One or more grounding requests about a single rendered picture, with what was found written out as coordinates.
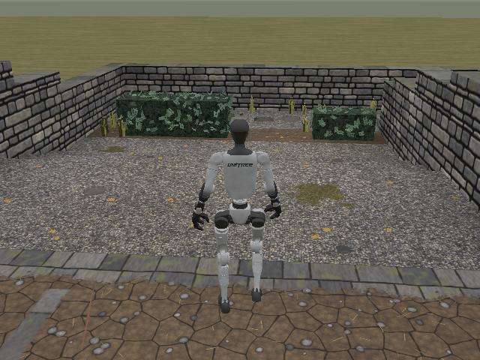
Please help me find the humanoid robot torso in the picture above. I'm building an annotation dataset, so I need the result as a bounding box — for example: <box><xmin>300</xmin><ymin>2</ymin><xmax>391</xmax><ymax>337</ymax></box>
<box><xmin>222</xmin><ymin>148</ymin><xmax>257</xmax><ymax>225</ymax></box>

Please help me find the left robot hand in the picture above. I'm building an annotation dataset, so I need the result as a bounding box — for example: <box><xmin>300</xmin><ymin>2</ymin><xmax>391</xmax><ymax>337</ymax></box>
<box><xmin>192</xmin><ymin>211</ymin><xmax>209</xmax><ymax>231</ymax></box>

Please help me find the right robot upper arm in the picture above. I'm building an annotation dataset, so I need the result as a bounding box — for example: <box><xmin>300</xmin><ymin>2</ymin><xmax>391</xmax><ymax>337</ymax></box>
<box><xmin>256</xmin><ymin>151</ymin><xmax>275</xmax><ymax>192</ymax></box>

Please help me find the robot left forearm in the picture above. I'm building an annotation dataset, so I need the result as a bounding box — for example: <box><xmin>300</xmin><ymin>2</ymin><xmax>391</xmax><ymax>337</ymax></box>
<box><xmin>193</xmin><ymin>182</ymin><xmax>210</xmax><ymax>215</ymax></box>

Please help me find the robot right forearm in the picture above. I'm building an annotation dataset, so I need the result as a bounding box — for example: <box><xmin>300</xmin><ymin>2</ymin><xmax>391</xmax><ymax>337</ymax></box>
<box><xmin>267</xmin><ymin>181</ymin><xmax>280</xmax><ymax>207</ymax></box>

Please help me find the right robot hand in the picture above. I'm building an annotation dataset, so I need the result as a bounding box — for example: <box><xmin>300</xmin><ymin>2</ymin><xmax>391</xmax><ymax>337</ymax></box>
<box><xmin>264</xmin><ymin>204</ymin><xmax>282</xmax><ymax>219</ymax></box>

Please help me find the robot left thigh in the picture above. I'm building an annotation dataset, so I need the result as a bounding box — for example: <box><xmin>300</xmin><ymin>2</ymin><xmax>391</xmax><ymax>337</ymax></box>
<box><xmin>214</xmin><ymin>210</ymin><xmax>230</xmax><ymax>266</ymax></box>

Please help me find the left robot upper arm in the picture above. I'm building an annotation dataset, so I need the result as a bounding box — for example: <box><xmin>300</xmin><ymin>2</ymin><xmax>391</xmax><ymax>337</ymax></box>
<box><xmin>203</xmin><ymin>151</ymin><xmax>224</xmax><ymax>194</ymax></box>

